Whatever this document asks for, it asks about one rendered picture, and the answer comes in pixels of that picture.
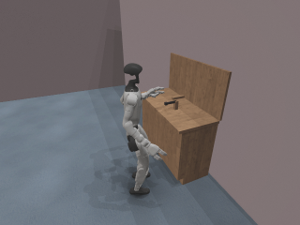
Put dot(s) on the robot left foot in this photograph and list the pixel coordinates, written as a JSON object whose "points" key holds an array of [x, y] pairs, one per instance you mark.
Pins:
{"points": [[134, 175]]}

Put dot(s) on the robot left hand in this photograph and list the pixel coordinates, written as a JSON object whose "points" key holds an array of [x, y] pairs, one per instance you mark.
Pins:
{"points": [[153, 92]]}

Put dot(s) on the counter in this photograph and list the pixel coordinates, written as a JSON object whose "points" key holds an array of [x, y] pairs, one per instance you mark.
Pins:
{"points": [[186, 130]]}

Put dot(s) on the robot right forearm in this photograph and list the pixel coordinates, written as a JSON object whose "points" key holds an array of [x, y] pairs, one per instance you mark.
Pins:
{"points": [[132, 131]]}

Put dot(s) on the robot right thigh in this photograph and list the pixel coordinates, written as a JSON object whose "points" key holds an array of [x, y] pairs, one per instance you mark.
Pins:
{"points": [[141, 153]]}

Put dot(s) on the tap lever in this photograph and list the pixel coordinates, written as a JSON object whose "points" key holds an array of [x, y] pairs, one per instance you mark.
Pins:
{"points": [[169, 102]]}

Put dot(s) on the robot right hand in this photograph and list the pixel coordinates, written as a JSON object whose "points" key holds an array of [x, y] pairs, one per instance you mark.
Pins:
{"points": [[153, 150]]}

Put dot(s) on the right robot upper arm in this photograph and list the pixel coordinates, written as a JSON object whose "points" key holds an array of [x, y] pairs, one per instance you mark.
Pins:
{"points": [[131, 103]]}

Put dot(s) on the robot left forearm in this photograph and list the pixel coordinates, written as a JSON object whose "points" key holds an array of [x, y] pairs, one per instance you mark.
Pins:
{"points": [[144, 96]]}

